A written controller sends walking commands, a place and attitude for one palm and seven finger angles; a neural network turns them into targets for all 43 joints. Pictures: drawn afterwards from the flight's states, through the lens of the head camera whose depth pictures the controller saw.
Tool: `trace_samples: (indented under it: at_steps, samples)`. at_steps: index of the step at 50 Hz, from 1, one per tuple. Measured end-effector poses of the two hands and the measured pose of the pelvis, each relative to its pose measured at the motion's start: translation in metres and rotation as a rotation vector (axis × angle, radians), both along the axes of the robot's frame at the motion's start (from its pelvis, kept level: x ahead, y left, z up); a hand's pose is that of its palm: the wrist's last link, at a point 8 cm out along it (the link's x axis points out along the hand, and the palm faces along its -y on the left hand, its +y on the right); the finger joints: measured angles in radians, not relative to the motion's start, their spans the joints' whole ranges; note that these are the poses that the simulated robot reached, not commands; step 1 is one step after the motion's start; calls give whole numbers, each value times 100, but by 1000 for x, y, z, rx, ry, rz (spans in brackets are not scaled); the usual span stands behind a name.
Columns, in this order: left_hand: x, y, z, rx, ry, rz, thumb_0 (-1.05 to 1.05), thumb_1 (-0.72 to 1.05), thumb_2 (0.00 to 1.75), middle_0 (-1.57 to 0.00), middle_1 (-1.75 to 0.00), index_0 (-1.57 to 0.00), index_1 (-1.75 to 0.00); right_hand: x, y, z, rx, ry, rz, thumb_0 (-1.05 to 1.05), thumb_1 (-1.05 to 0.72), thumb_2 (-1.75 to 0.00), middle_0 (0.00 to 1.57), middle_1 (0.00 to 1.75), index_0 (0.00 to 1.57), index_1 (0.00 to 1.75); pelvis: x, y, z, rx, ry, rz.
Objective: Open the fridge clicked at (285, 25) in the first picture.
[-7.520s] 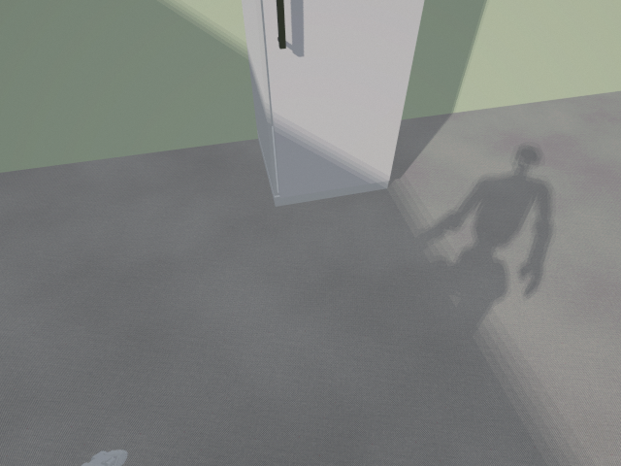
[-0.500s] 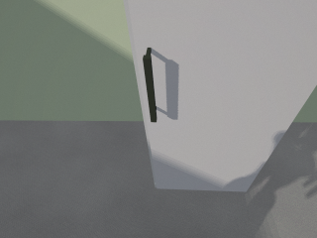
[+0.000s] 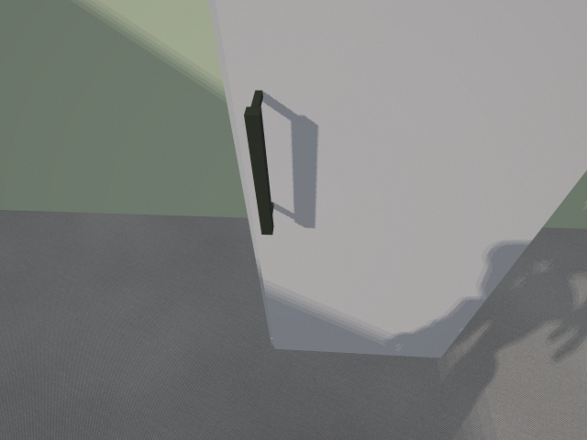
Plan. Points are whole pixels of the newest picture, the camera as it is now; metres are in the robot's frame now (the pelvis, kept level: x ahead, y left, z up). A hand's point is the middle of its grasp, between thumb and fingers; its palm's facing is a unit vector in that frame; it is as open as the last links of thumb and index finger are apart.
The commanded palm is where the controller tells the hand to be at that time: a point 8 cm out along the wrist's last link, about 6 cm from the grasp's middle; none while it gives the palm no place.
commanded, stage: come to a stop and stand still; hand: left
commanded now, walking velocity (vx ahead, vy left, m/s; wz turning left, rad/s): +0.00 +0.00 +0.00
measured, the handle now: (263, 170) +0.47 +0.07 +0.12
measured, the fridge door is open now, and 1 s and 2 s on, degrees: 0 0 0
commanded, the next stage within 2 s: look again from close up in 0.26 s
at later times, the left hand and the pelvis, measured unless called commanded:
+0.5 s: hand out of the picture +0.02 +0.17 -0.17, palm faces +0.03 -0.98 -0.22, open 7.3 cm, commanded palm none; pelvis +0.01 -0.01 +0.00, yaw +1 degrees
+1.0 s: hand out of the picture +0.01 +0.16 -0.17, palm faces +0.04 -0.98 -0.21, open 7.3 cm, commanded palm none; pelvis +0.00 -0.01 +0.00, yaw +1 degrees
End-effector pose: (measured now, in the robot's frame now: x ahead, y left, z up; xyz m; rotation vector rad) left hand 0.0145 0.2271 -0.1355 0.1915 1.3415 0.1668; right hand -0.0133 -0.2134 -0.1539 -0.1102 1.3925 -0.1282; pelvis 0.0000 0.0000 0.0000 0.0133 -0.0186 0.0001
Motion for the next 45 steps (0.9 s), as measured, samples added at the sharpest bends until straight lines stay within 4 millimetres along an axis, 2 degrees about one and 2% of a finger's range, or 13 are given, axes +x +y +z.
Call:
trace_samples:
  at_steps: [7, 14, 45]
  samples:
    - [5, -5, 0, -3, -5, 8, 1, 93, 90, -20, -30, -20, -30, 17, -9, 2, -14, -20, 15, 0, -91, -90, 20, 30, 20, 30, 5, -5, 1, -3, 0, 6]
    - [4, -9, -1, -8, 1, 17, 0, 92, 90, -20, -30, -20, -30, 21, -15, 4, -21, -18, 24, 0, -91, -90, 20, 30, 20, 30, 8, -9, 1, -4, 1, 10]
    - [-13, -17, -4, -26, 31, 35, 1, 92, 90, -20, -30, -20, -30, -5, -10, 5, -10, 47, 13, 0, -91, -90, 20, 30, 20, 30, 4, -13, 2, -6, -2, 15]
